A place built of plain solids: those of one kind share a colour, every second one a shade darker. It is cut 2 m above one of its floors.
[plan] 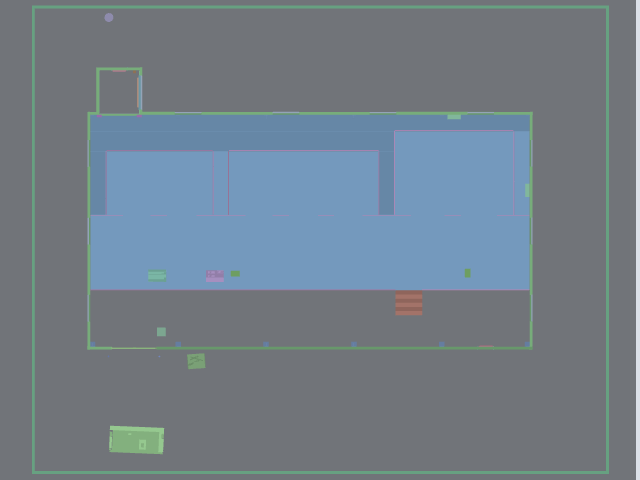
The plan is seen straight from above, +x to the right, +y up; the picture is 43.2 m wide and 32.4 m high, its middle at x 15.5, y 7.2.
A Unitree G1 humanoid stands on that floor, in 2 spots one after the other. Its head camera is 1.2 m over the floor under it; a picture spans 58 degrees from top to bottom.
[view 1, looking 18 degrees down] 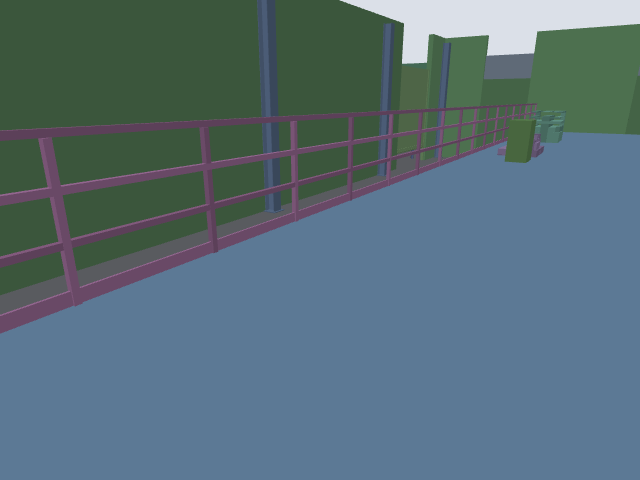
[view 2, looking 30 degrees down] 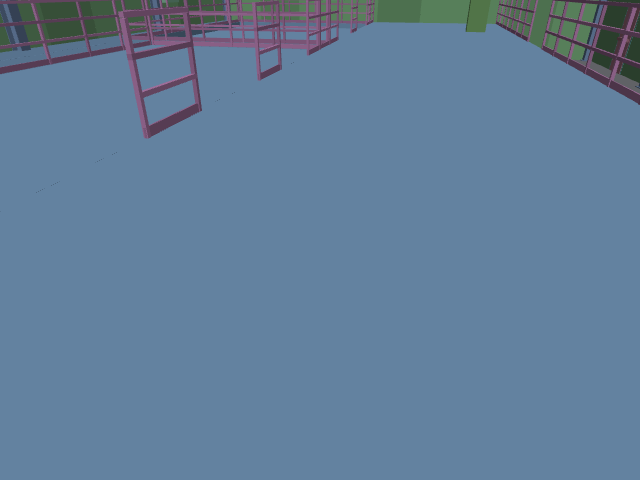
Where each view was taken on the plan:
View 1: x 19.50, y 6.40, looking -147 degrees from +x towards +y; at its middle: raised_floor_bank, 3.88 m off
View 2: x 8.80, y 6.40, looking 13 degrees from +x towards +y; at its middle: raised_floor_bank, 2.40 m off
